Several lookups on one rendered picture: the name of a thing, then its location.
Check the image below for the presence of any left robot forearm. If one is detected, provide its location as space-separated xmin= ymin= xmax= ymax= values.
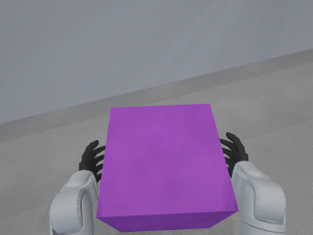
xmin=49 ymin=169 xmax=99 ymax=235

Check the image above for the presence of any carton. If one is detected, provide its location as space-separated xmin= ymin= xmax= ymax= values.
xmin=96 ymin=104 xmax=239 ymax=233

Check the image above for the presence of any right robot forearm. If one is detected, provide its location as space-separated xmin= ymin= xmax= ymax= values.
xmin=231 ymin=161 xmax=287 ymax=235

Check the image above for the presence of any robot left hand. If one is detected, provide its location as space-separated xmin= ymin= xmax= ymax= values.
xmin=79 ymin=140 xmax=106 ymax=183

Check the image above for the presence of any robot right hand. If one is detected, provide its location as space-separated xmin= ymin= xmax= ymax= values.
xmin=219 ymin=132 xmax=248 ymax=178

